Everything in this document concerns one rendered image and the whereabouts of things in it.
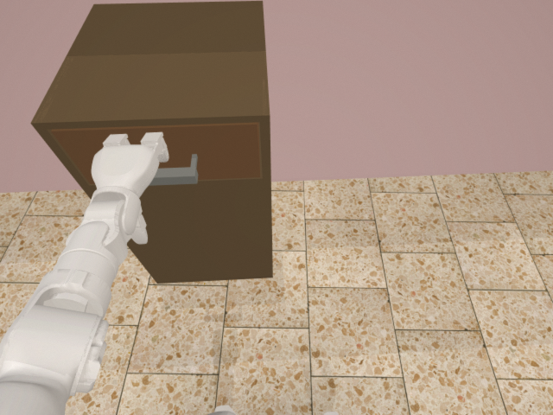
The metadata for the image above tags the left robot upper arm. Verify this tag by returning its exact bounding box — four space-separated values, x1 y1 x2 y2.
0 304 109 415

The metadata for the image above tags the handle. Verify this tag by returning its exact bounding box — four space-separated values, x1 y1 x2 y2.
149 154 198 186

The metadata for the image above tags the drawer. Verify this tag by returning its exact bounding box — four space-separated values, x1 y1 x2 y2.
51 122 260 184

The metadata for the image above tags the robot left forearm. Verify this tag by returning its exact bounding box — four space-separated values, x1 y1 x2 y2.
0 186 141 371

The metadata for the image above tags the cabinet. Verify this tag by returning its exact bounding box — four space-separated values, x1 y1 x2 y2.
31 1 273 284

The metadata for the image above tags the left robot hand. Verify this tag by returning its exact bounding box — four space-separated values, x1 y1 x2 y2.
92 132 168 244

